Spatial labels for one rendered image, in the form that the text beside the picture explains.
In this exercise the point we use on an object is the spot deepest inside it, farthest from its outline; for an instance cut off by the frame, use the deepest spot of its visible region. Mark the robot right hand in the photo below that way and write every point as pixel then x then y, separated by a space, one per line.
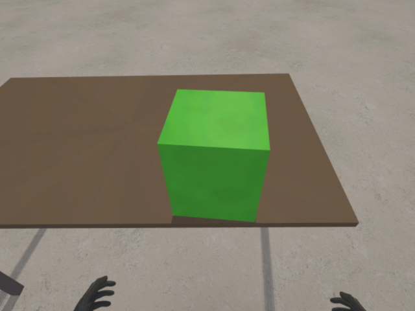
pixel 347 300

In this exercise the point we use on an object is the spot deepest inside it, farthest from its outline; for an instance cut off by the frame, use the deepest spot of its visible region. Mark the carton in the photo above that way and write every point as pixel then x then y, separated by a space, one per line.
pixel 214 150

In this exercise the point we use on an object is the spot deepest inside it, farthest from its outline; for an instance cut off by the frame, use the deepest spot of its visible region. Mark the robot left hand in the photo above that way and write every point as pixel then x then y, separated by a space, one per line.
pixel 87 302

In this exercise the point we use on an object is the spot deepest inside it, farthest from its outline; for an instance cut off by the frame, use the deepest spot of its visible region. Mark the table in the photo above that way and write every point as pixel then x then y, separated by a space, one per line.
pixel 81 152

